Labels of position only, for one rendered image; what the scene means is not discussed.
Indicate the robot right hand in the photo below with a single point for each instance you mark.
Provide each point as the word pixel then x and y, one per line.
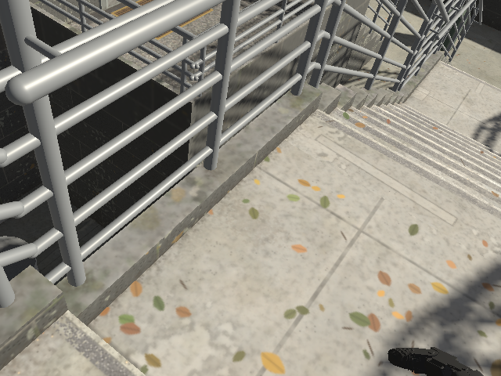
pixel 432 362

